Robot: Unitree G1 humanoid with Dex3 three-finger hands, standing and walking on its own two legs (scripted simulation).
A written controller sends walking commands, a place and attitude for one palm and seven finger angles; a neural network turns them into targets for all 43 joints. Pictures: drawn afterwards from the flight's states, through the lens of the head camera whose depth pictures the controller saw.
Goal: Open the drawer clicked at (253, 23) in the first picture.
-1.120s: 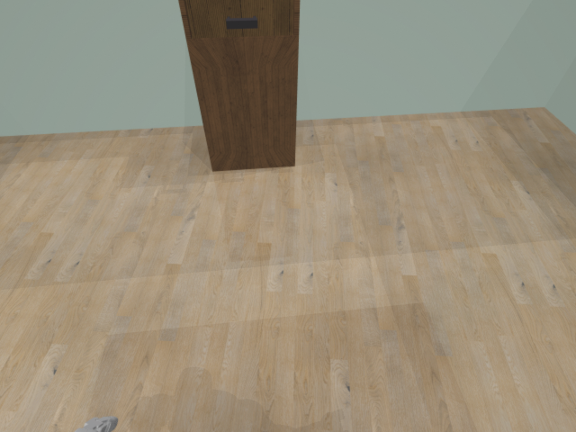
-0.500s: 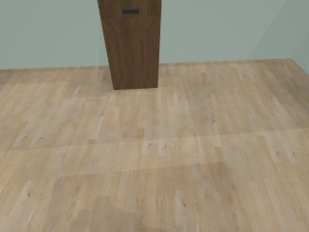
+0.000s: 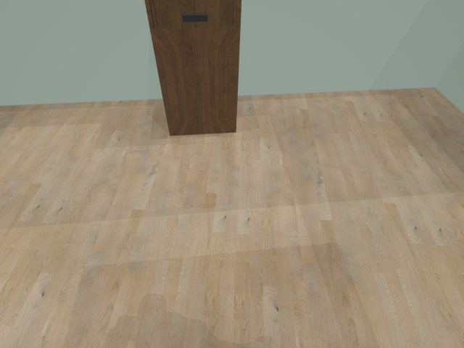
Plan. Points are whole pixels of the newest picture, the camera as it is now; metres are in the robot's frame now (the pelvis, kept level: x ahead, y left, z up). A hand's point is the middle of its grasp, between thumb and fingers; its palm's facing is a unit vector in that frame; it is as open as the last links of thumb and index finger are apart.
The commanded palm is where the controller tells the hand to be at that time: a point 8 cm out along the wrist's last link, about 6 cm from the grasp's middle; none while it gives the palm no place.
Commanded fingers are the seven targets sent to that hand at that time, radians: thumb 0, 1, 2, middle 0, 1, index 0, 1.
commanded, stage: look at it before walking up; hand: left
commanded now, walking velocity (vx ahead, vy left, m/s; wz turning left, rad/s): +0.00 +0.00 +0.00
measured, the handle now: (194, 15) +1.49 +0.27 -0.02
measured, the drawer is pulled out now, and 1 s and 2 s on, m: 0.00 0.00 0.00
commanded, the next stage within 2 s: walk to a spot facing it in 0.32 s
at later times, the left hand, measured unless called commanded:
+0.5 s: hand out of the picture +0.08 +0.24 -0.16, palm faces -0.02 -0.94 -0.34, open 7.4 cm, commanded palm none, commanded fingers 0.00 0.90 0.90 -0.20 -0.30 -0.20 -0.30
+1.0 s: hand (154, 334) +0.18 +0.18 -0.19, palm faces -0.09 -0.98 -0.15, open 7.3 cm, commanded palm none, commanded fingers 0.00 0.90 0.90 -0.20 -0.30 -0.20 -0.30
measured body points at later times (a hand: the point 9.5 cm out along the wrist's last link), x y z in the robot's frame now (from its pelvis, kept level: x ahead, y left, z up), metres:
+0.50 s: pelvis +0.01 +0.00 +0.00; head +0.01 +0.00 +0.45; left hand +0.08 +0.29 -0.13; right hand +0.09 -0.29 -0.13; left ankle +0.00 +0.13 -0.74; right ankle +0.00 -0.12 -0.74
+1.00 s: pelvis +0.15 +0.00 -0.02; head +0.18 +0.01 +0.43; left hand +0.19 +0.23 -0.18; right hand +0.01 -0.19 -0.16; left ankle +0.00 +0.13 -0.74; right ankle +0.19 -0.12 -0.70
